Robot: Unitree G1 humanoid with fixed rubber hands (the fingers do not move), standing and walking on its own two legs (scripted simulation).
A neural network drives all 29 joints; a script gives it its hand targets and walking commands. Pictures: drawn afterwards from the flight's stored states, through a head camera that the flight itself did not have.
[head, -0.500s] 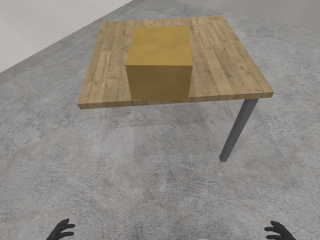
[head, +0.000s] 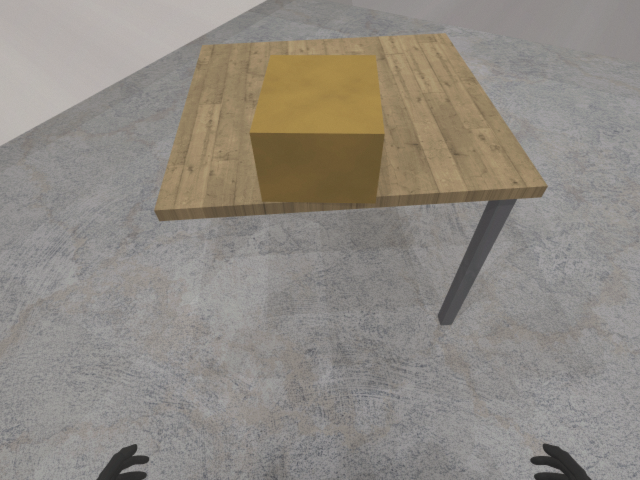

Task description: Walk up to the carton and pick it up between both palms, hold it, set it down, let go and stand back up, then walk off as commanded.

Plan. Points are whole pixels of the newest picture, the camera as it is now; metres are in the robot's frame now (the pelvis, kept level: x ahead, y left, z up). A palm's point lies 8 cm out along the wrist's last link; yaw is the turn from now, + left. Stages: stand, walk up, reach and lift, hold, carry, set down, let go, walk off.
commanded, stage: stand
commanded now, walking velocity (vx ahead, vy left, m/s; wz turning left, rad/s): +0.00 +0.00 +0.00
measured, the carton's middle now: (320, 126) +0.78 -0.02 +0.00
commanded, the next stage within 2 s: none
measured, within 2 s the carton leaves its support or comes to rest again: neither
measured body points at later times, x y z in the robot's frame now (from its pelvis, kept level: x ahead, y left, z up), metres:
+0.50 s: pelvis -0.01 +0.00 +0.00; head -0.01 -0.01 +0.45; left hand +0.12 +0.30 -0.10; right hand +0.08 -0.32 -0.11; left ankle +0.01 +0.14 -0.74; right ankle +0.02 -0.13 -0.74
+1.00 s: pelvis -0.01 +0.00 +0.00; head -0.01 -0.01 +0.45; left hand +0.11 +0.30 -0.11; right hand +0.07 -0.32 -0.11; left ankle +0.01 +0.14 -0.74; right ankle +0.02 -0.13 -0.74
